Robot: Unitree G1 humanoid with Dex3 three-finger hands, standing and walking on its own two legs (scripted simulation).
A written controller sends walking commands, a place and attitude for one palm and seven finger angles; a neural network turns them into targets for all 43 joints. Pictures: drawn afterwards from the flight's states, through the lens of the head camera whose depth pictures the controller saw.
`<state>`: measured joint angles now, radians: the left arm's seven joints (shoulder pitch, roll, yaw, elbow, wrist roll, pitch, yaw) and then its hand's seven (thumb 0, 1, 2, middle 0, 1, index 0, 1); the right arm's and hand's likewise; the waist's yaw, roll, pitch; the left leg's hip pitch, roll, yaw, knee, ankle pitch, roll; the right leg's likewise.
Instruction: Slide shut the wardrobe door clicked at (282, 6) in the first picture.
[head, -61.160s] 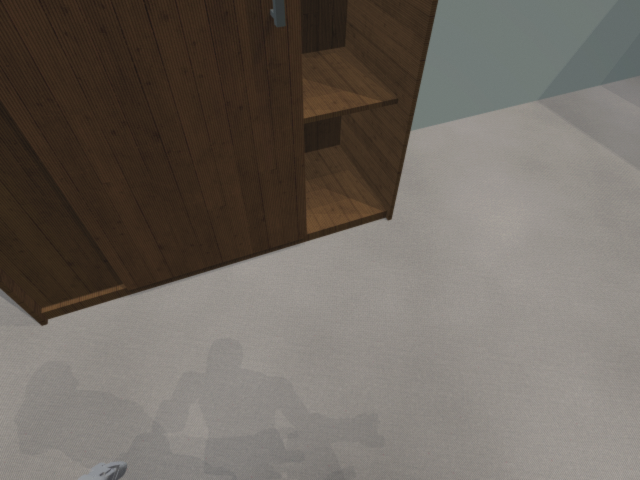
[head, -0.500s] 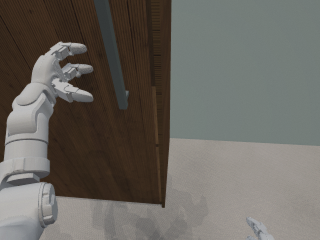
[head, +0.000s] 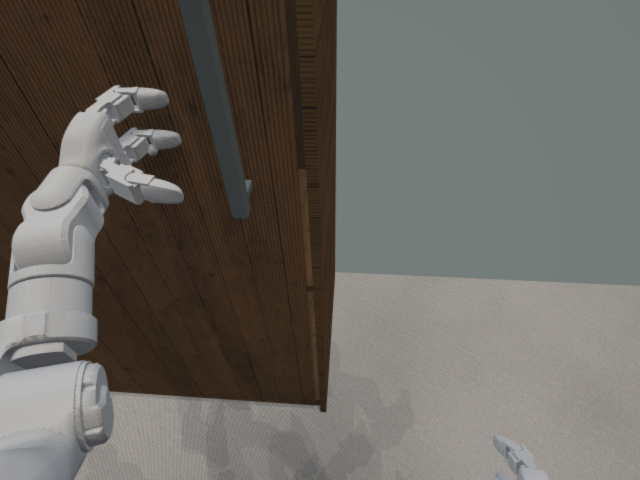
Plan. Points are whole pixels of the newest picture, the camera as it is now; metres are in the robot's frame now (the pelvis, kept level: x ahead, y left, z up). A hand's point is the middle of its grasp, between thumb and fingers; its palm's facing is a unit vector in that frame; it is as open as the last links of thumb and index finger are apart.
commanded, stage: feel for the door with the fingertips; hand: left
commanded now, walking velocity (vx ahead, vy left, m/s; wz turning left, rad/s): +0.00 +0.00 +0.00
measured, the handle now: (224, 106) +0.46 +0.13 +0.26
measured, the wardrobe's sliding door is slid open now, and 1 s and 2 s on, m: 0.01 0.01 0.01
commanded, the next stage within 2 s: slide the fingers in behind the handle in 0.84 s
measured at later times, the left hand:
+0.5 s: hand (188, 151) +0.40 +0.16 +0.24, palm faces -0.01 -1.00 -0.02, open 14.0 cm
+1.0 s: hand (193, 138) +0.43 +0.16 +0.24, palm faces +0.00 -1.00 -0.02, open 13.9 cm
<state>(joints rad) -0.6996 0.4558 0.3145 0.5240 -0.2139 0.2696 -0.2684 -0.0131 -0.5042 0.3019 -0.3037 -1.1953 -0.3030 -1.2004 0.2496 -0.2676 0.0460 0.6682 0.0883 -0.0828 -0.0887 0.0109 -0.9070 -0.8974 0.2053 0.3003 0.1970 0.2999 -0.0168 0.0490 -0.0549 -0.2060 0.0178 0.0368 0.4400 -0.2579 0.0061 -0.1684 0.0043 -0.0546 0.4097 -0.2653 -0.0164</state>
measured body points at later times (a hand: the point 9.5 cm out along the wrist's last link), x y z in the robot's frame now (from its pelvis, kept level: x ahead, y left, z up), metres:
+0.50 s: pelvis +0.00 +0.00 +0.00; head -0.02 -0.02 +0.45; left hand +0.39 +0.22 +0.25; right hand +0.17 -0.23 -0.09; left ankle -0.02 +0.11 -0.74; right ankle -0.03 -0.11 -0.74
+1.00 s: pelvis -0.01 -0.01 +0.00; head -0.01 -0.02 +0.45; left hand +0.42 +0.22 +0.25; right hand +0.11 -0.26 -0.11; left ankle -0.02 +0.11 -0.74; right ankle -0.03 -0.11 -0.74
